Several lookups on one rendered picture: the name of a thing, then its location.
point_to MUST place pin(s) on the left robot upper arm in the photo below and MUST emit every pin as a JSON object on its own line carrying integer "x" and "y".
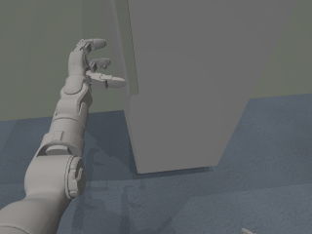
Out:
{"x": 52, "y": 181}

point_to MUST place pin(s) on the robot left forearm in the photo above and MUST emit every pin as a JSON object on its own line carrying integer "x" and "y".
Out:
{"x": 69, "y": 123}

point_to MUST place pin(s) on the handle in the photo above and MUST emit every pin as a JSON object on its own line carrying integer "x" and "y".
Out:
{"x": 124, "y": 21}

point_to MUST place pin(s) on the fridge door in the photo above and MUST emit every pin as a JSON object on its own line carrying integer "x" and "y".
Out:
{"x": 197, "y": 64}

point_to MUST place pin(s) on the left robot hand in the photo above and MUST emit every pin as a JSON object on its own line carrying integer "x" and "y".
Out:
{"x": 79, "y": 64}

